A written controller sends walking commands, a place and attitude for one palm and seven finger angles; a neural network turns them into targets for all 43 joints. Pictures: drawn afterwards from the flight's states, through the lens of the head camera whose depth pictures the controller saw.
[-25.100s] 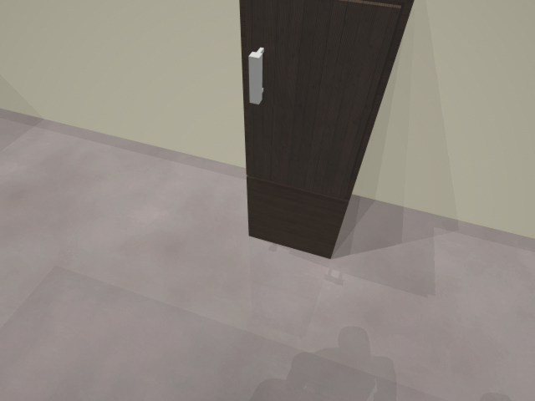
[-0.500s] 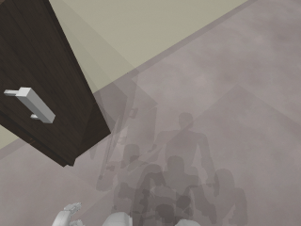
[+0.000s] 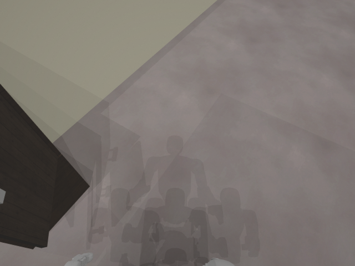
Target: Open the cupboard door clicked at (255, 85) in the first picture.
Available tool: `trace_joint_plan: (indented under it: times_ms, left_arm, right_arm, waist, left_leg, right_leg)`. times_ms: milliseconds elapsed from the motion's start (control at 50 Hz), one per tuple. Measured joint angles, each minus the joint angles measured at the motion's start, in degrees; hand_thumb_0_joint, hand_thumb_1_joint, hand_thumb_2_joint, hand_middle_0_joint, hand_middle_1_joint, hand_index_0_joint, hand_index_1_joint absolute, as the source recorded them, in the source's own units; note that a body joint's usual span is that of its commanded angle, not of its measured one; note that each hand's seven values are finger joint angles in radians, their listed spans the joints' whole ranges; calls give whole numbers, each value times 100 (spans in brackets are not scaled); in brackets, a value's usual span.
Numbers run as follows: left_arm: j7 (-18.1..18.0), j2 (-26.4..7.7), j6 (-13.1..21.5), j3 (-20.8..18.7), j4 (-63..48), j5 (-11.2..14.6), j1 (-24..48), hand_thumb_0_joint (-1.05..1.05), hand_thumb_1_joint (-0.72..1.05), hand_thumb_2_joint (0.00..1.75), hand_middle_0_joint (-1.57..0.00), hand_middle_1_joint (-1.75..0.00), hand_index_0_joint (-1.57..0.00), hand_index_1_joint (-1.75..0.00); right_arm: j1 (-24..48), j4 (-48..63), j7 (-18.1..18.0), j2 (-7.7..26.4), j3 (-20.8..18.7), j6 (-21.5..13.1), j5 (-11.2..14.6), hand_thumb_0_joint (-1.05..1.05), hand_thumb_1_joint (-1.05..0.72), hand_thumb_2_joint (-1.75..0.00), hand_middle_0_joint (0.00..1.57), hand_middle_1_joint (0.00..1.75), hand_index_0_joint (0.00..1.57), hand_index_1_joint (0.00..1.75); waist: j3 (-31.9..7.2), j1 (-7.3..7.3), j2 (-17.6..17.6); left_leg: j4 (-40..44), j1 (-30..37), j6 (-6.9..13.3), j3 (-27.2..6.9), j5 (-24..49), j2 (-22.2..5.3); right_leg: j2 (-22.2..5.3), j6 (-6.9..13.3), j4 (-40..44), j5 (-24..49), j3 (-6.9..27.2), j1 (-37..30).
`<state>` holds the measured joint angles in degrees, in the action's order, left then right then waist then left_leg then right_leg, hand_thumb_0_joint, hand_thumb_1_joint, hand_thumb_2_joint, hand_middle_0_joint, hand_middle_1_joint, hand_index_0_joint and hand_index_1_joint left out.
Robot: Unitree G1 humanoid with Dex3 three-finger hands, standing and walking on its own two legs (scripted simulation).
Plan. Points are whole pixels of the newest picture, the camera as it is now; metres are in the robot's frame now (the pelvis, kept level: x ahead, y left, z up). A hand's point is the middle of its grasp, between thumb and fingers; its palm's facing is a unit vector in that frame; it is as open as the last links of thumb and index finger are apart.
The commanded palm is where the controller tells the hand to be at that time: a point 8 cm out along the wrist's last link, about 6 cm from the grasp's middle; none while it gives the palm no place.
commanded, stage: walk to a spot facing it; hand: left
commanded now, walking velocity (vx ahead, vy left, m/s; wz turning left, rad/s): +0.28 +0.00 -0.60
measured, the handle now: out of the picture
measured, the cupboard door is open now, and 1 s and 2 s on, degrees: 44 44 44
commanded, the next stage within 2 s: turn to face it in 1.58 s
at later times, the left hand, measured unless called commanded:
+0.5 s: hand (116, 247) +0.18 +0.18 -0.19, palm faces -0.18 -0.97 -0.17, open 7.4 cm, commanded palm none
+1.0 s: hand (207, 128) +0.56 -0.08 -0.15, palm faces -0.56 -0.80 -0.22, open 7.4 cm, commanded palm none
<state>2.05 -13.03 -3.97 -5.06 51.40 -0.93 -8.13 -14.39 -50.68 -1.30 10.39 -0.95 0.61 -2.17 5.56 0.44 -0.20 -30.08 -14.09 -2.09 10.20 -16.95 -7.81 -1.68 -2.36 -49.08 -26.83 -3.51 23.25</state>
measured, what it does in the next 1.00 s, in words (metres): walks ahead, turning right: right foot, then left foot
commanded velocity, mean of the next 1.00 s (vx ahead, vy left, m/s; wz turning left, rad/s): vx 0.34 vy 0.00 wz -0.45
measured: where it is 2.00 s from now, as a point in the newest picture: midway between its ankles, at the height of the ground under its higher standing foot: (244, 172)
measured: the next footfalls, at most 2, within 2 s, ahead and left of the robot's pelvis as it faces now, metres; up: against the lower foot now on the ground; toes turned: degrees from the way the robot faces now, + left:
right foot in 0.06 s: +0.03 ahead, -0.12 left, +0.00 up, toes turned -8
left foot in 0.46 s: +0.28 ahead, +0.08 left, +0.00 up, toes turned -12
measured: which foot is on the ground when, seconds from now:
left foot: down 0.00-0.06, up 0.08-0.44, down 0.46-0.90, up 0.92-1.00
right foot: up 0.00-0.04, down 0.06-0.46, up 0.48-0.88, down 0.90-1.00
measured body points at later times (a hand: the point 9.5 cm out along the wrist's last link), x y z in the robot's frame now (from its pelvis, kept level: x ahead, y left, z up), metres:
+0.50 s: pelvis +0.15 -0.01 -0.02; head +0.19 +0.00 +0.43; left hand +0.19 +0.23 -0.18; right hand +0.21 -0.29 -0.13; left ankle +0.24 +0.08 -0.74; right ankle +0.00 -0.10 -0.71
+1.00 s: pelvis +0.33 -0.14 -0.01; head +0.36 -0.18 +0.44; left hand +0.59 -0.03 -0.13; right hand +0.12 -0.28 -0.16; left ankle +0.30 +0.04 -0.64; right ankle +0.32 -0.22 -0.74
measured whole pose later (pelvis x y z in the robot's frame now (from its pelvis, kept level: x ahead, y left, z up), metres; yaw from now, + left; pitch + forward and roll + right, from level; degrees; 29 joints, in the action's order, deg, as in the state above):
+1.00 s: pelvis +0.33 -0.14 -0.01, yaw -32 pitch +0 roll +1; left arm 0.9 -10.8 3.0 -3.2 52.6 -0.4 -2.7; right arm -24.4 -63.0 0.1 10.8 -1.9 0.4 -1.1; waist 6.0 4.6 -0.6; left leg -68.2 -19.5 -2.5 5.9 -24.6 -7.1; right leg -0.6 4.4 -35.1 -15.8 -6.7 19.8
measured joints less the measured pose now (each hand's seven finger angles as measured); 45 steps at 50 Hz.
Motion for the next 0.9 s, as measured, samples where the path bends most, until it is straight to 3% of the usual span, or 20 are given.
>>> trace_joint_plan:
  times_ms: [40,80,120,180,300,400,460,500,540,600,680,780,860,900]
  left_arm:
    - [19,28,38,26,2,-11,-42,1,91,90,-20,-30,-20,-30]
    - [20,39,155,45,3,-40,-110,1,91,90,-20,-30,-20,-30]
    - [-46,123,265,81,58,-16,-144,1,91,90,-20,-30,-20,-30]
    - [-143,232,377,97,131,1,-372,1,91,90,-20,-30,-20,-30]
    - [-122,305,489,125,431,-17,-887,1,91,90,-20,-30,-20,-30]
    - [-93,282,472,97,644,-33,-1146,1,90,90,-20,-30,-20,-30]
    - [-84,263,432,48,734,-5,-1303,1,90,90,-20,-30,-20,-30]
    - [-61,214,362,17,795,27,-1241,1,90,90,-20,-30,-20,-30]
    - [-39,106,323,-15,804,-9,-1070,1,91,90,-20,-30,-20,-30]
    - [29,-12,298,-68,645,-65,-697,1,91,90,-20,-30,-20,-30]
    - [80,-33,296,-70,329,-86,-236,1,91,90,-20,-30,-19,-30]
    - [96,-1,290,-22,121,-97,292,1,91,90,-19,-30,-19,-30]
    - [80,11,341,42,53,-88,663,1,91,90,-19,-30,-19,-30]
    - [68,2,491,92,2,-88,763,1,91,90,-19,-30,-19,-30]
  right_arm:
    - [-56,-27,35,76,-43,32,6,1,-91,-90,21,30,21,30]
    - [-133,-82,75,165,-103,87,51,1,-91,-90,21,30,21,30]
    - [-71,-237,94,284,-161,229,78,1,-91,-90,21,30,21,30]
    - [78,-378,131,386,-230,281,78,1,-91,-90,20,30,21,30]
    - [427,-176,187,356,-292,97,90,1,-91,-90,20,30,20,30]
    - [685,-18,208,240,-246,-50,115,1,-91,-90,20,30,20,30]
    - [717,113,177,217,-156,-252,93,1,-91,-90,20,30,20,30]
    - [715,157,115,171,-103,-405,16,1,-91,-90,20,30,20,30]
    - [583,162,96,67,-43,-427,-13,1,-91,-90,20,30,21,30]
    - [240,19,58,-65,-14,-440,-7,1,-91,-90,20,30,21,30]
    - [-262,-317,51,-116,-2,-423,15,1,-91,-90,20,30,21,30]
    - [-858,-658,89,-38,-52,-340,-8,1,-91,-90,20,30,20,30]
    - [-1261,-893,108,40,-60,-274,-29,1,-91,-90,20,30,20,30]
    - [-1473,-1032,133,31,-35,-221,18,1,-91,-90,20,30,20,30]
  waist:
    - [-36,28,-91]
    - [-104,24,-137]
    - [-56,26,-225]
    - [-45,-31,-196]
    - [-88,-89,26]
    - [-80,-231,184]
    - [-157,-260,196]
    - [-150,-230,205]
    - [-153,-219,297]
    - [-171,-196,338]
    - [-204,-121,238]
    - [-181,159,88]
    - [-96,387,-9]
    - [-87,424,-12]
  left_leg:
    - [-221,-12,-93,142,-176,-129]
    - [-869,-193,-153,182,-727,-225]
    - [-2048,-605,-152,-291,-1370,-61]
    - [-3081,-1153,-196,-621,-993,182]
    - [-2485,-1635,-261,-724,-244,331]
    - [-1383,-1453,-176,-739,-106,477]
    - [-313,-912,-20,-697,77,552]
    - [-608,-930,226,-558,414,473]
    - [-707,-755,305,-347,157,414]
    - [-228,-299,233,-118,128,377]
    - [481,310,221,186,191,332]
    - [847,907,72,530,-33,292]
    - [690,1282,-168,745,-472,152]
    - [-63,1190,-235,728,-851,-39]
  right_leg:
    - [19,69,811,221,-123,-330]
    - [59,266,1421,679,-133,-582]
    - [133,436,1244,637,-99,-613]
    - [208,486,1649,666,65,-960]
    - [278,483,2473,888,485,-1563]
    - [303,401,2540,622,797,-1938]
    - [360,343,1935,154,988,-1881]
    - [395,404,211,-241,869,-1256]
    - [299,434,-1375,-47,644,-533]
    - [7,348,-2209,671,296,317]
    - [-275,237,-1512,1211,101,957]
    - [-411,255,99,1576,-32,1028]
    - [-246,436,1007,1421,-222,627]
    - [-113,639,1460,1460,-324,187]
